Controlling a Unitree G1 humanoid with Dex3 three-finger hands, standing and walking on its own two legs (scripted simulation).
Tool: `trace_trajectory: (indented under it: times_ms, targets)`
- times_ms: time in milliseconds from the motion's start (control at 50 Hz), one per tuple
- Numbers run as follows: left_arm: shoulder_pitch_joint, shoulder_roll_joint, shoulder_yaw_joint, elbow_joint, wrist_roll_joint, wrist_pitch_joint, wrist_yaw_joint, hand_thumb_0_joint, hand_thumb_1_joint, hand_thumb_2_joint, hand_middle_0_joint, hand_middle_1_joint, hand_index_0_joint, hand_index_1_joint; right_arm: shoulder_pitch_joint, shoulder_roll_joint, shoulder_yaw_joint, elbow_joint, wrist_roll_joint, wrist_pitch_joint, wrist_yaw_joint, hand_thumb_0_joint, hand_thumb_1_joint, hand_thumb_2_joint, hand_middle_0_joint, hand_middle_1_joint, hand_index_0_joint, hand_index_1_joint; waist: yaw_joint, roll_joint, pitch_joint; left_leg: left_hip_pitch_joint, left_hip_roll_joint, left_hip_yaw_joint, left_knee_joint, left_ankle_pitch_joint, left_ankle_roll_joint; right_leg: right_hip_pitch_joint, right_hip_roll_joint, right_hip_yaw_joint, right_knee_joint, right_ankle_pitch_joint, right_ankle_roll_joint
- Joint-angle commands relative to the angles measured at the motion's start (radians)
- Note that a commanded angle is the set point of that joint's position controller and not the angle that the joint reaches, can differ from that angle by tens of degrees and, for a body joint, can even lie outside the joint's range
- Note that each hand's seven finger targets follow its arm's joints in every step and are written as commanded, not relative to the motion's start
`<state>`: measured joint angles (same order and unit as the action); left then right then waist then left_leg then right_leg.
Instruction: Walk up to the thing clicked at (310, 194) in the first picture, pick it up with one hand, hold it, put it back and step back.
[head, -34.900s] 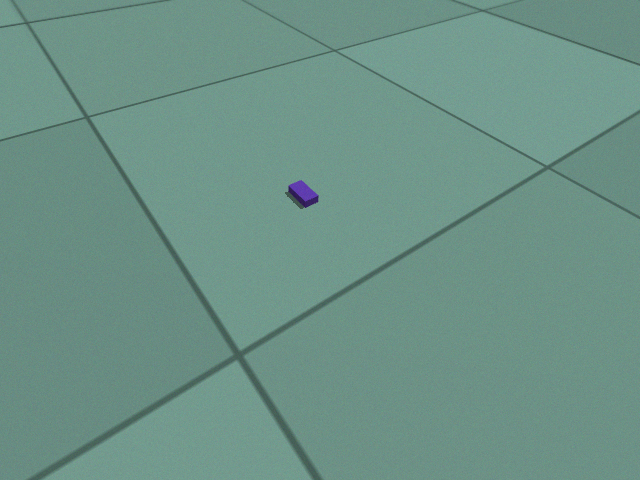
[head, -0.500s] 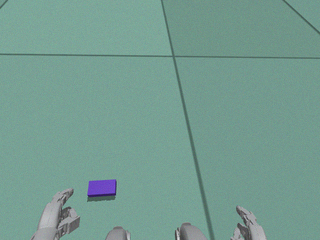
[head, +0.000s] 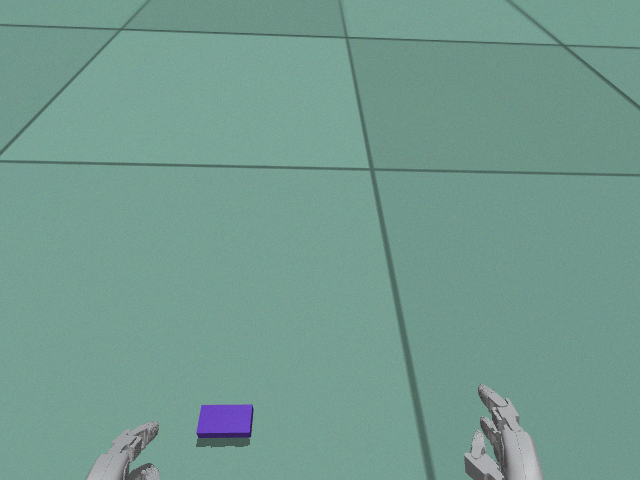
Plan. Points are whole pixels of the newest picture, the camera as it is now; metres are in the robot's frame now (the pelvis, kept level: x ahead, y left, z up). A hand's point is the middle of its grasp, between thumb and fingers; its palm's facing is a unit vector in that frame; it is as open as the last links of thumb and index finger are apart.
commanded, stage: home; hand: left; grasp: from above
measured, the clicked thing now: (226, 421) +0.47 +0.23 -0.70
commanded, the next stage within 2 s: stand in 1.76 s
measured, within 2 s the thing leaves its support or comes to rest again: neither
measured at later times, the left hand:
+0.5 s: hand out of the picture +0.17 +0.18 -0.05, palm faces +0.03 -0.98 -0.20, open 7.4 cm
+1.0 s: hand out of the picture +0.17 +0.18 -0.05, palm faces +0.04 -0.98 -0.20, open 7.4 cm
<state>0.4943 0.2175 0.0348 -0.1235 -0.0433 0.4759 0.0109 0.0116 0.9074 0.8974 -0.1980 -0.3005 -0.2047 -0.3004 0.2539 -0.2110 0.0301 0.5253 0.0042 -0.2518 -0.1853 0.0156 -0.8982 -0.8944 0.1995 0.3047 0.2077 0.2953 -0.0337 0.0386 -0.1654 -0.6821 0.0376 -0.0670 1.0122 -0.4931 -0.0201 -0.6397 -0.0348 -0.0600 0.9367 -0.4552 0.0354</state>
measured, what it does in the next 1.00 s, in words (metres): stands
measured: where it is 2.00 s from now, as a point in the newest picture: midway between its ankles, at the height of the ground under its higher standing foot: outside the picture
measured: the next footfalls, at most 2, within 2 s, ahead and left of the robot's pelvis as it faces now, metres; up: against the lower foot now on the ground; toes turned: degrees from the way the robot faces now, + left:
none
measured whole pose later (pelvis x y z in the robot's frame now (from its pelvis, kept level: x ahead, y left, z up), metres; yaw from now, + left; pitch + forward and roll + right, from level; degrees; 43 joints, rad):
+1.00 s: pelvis +0.01 +0.00 +0.00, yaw +0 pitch +10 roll -3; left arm 0.49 0.22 0.03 -0.13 -0.05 0.47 0.01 0.01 0.91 0.90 -0.20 -0.30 -0.20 -0.30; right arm 0.28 -0.21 0.02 0.55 0.01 -0.25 -0.18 0.02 -0.90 -0.89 0.20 0.30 0.21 0.30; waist -0.04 0.04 -0.16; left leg -0.68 0.04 -0.06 1.01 -0.51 -0.02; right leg -0.64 -0.03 -0.05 0.94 -0.47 0.03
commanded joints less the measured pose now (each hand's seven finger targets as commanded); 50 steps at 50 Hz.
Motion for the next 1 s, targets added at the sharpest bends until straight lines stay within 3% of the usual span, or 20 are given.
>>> trace_trajectory:
  times_ms: [0,60,260,560,680,760,940,980]
  targets:
    - [-0.040,0.112,0.060,-0.217,0.009,-0.059,0.012,0.000,0.900,0.899,-0.200,-0.298,-0.200,-0.298,-0.048,-0.128,-0.050,-0.135,-0.002,-0.062,-0.007,0.000,-0.899,-0.900,0.200,0.300,0.200,0.300,-0.005,0.043,-0.060,0.096,-0.041,0.025,-0.184,0.202,0.023,0.042,0.053,-0.026,-0.142,0.162,-0.031]
    - [-0.034,0.107,0.054,-0.213,0.004,-0.059,0.014,0.000,0.900,0.900,-0.200,-0.299,-0.200,-0.299,-0.049,-0.127,-0.050,-0.132,-0.004,-0.062,-0.007,0.000,-0.900,-0.900,0.200,0.300,0.200,0.300,-0.009,0.025,-0.083,0.094,-0.044,0.024,-0.173,0.225,0.026,0.058,0.054,-0.024,-0.142,0.188,-0.029]
    - [-0.031,0.104,0.056,-0.192,-0.001,-0.056,0.017,0.000,0.899,0.899,-0.200,-0.299,-0.200,-0.299,-0.056,-0.128,-0.048,-0.135,0.001,-0.060,-0.010,0.000,-0.900,-0.900,0.200,0.300,0.200,0.300,-0.002,0.004,-0.045,0.070,-0.037,0.018,-0.190,0.167,0.027,0.038,0.057,-0.029,-0.149,0.133,-0.029]
    - [-0.022,0.106,0.057,-0.198,0.002,-0.060,0.016,0.000,0.900,0.900,-0.200,-0.299,-0.200,-0.299,-0.040,-0.130,-0.055,-0.125,0.001,-0.057,-0.011,0.000,-0.900,-0.900,0.200,0.300,0.200,0.300,0.000,0.005,-0.078,0.089,-0.035,0.024,-0.174,0.237,0.025,0.058,0.056,-0.024,-0.137,0.192,-0.031]
    - [-0.028,0.109,0.059,-0.193,0.003,-0.055,0.014,0.000,0.900,0.900,-0.200,-0.299,-0.200,-0.299,-0.042,-0.130,-0.054,-0.127,0.001,-0.056,-0.008,0.000,-0.900,-0.900,0.200,0.300,0.200,0.300,0.000,0.023,-0.060,0.086,-0.033,0.023,-0.184,0.200,0.024,0.047,0.055,-0.023,-0.142,0.161,-0.031]
    - [-0.023,0.105,0.052,-0.202,0.000,-0.057,0.011,0.000,0.900,0.900,-0.200,-0.299,-0.200,-0.299,-0.039,-0.127,-0.055,-0.126,0.000,-0.054,-0.008,0.000,-0.900,-0.900,0.200,0.300,0.200,0.300,-0.008,0.025,-0.085,0.104,-0.033,0.025,-0.167,0.267,0.022,0.060,0.055,-0.022,-0.131,0.214,-0.031]
    - [-0.031,0.117,0.062,-0.209,0.004,-0.058,0.014,0.000,0.900,0.900,-0.200,-0.299,-0.200,-0.299,-0.041,-0.130,-0.056,-0.129,0.000,-0.054,-0.008,0.000,-0.900,-0.900,0.200,0.300,0.200,0.300,-0.003,0.019,-0.077,0.089,-0.033,0.023,-0.170,0.231,0.023,0.054,0.052,-0.021,-0.133,0.187,-0.030]
    - [-0.021,0.103,0.049,-0.204,0.002,-0.057,0.012,0.000,0.900,0.900,-0.200,-0.299,-0.200,-0.299,-0.042,-0.124,-0.054,-0.133,0.000,-0.053,-0.008,0.000,-0.900,-0.900,0.200,0.300,0.200,0.300,-0.002,0.022,-0.074,0.084,-0.036,0.025,-0.166,0.232,0.023,0.049,0.053,-0.021,-0.135,0.188,-0.028]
